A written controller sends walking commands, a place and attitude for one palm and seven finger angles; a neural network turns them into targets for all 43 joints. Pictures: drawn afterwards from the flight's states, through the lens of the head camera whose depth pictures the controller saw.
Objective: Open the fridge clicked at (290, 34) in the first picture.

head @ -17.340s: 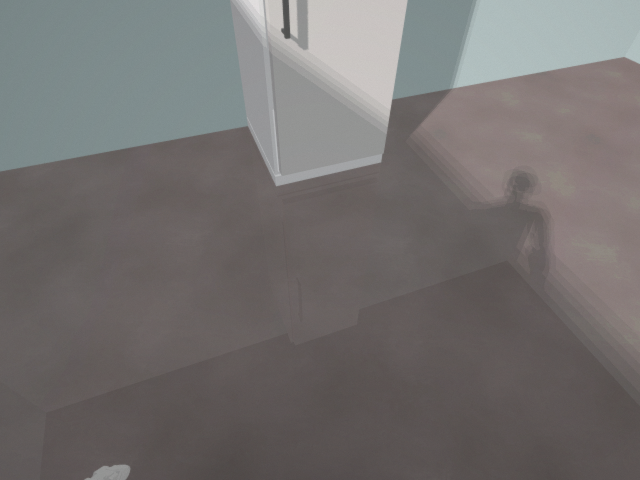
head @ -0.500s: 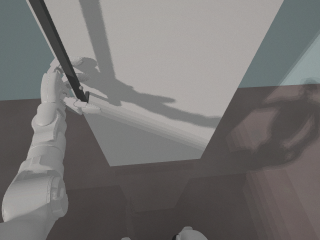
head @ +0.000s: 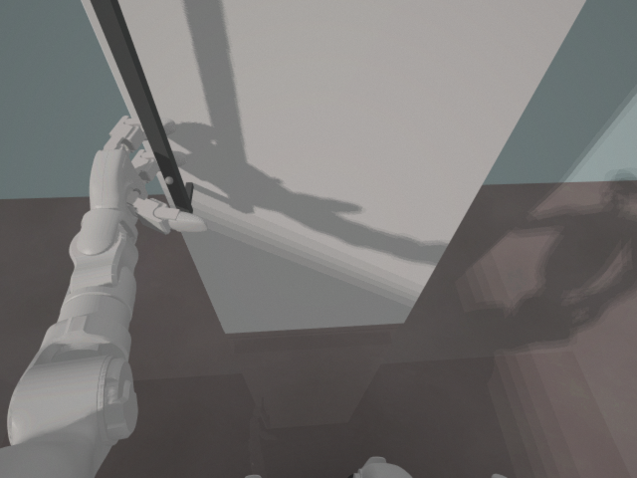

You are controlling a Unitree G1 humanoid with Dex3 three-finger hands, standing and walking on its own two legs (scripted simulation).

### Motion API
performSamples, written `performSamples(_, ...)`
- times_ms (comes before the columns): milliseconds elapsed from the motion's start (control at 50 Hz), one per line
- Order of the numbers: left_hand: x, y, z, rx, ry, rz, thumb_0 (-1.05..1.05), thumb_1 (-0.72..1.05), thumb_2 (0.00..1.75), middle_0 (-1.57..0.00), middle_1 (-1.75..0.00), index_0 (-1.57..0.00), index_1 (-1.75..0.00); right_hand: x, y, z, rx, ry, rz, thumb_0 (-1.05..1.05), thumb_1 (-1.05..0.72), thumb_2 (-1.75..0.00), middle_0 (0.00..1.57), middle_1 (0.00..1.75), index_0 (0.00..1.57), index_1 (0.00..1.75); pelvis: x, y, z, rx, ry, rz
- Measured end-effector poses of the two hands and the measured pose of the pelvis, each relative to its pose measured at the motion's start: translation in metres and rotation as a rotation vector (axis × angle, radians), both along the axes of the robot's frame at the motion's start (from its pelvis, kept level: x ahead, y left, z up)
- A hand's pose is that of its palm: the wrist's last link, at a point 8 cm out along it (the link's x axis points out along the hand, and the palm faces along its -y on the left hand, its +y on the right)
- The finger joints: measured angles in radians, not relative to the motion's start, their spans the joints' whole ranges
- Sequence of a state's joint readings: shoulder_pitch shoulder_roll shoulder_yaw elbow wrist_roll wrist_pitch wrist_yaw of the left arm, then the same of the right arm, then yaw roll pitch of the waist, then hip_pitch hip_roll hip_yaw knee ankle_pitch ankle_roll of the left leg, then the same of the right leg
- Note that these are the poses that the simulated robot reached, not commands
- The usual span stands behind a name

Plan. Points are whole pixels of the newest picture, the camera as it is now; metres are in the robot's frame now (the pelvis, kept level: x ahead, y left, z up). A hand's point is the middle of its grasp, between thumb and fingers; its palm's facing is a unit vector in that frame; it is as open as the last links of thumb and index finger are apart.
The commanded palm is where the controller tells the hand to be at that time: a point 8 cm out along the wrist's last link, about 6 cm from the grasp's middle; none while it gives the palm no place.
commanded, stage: grip the handle and tug to test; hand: left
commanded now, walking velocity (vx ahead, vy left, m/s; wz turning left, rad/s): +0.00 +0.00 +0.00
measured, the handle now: (141, 76) +0.51 +0.20 +0.21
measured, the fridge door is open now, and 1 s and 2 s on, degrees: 0 0 2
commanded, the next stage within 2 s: pull the door a little, standing still in 1.36 s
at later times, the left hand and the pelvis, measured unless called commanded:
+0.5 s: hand (173, 178) +0.46 +0.18 +0.10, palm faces +0.05 -1.00 +0.01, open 7.5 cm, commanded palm +0.43 +0.23 +0.10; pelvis +0.01 +0.00 +0.00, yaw -1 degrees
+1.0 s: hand (181, 178) +0.46 +0.17 +0.10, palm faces +0.03 -1.00 +0.01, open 5.2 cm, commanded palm +0.43 +0.24 +0.10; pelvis +0.00 +0.00 +0.00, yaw +0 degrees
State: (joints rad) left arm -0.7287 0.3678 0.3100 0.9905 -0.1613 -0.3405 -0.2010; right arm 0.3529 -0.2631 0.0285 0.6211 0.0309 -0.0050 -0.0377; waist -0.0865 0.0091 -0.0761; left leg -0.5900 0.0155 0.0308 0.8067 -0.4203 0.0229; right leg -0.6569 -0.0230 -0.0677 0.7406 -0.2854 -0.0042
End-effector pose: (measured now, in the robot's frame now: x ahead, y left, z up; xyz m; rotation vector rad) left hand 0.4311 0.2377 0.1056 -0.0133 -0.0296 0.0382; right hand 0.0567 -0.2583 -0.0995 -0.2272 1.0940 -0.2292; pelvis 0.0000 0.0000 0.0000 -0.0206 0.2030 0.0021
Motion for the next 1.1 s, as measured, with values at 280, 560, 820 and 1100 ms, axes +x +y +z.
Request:
performSamples(280, 0.012, -0.003, -0.004, 0.007, 0.012, -0.001, -0.01, -0.09, 0.47, -0.34, -1.26, -0.34, -1.26, -0.018, 0.006, -0.005, 0.009, 0.059, -0.018, 0.00, -0.91, -0.90, 0.20, 0.30, 0.20, 0.30, 0.002, 0.004, -0.002, -0.002, 0.016, -0.002)
performSamples(560, 0.006, 0.000, -0.005, 0.010, 0.014, 0.016, 0.00, 0.54, 0.75, -0.41, -1.35, -0.41, -1.35, -0.016, 0.002, -0.002, 0.010, 0.057, -0.039, 0.00, -0.91, -0.90, 0.20, 0.30, 0.20, 0.30, 0.007, 0.002, 0.001, -0.002, 0.010, -0.012)
performSamples(820, 0.007, -0.007, -0.005, 0.004, 0.020, -0.016, -0.01, 0.70, 0.83, -0.42, -1.39, -0.41, -1.38, 0.002, -0.002, 0.000, -0.006, 0.006, -0.010, 0.00, -0.91, -0.90, 0.20, 0.30, 0.20, 0.30, 0.003, -0.002, 0.000, 0.000, 0.005, -0.004)
performSamples(1100, 0.010, -0.013, -0.006, 0.007, 0.022, -0.006, 0.00, 0.77, 0.86, -0.45, -1.40, -0.44, -1.40, -0.020, -0.003, -0.004, 0.004, 0.039, -0.035, 0.00, -0.91, -0.90, 0.20, 0.30, 0.20, 0.30, -0.003, -0.004, -0.001, 0.004, 0.014, -0.014)
